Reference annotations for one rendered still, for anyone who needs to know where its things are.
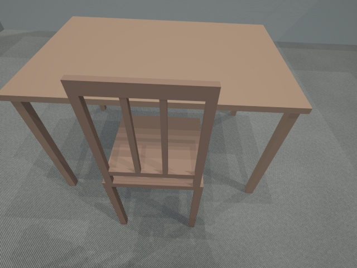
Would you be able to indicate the table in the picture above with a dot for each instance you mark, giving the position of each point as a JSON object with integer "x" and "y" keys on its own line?
{"x": 242, "y": 57}

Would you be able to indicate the chair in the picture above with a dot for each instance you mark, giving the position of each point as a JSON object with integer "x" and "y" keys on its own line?
{"x": 158, "y": 152}

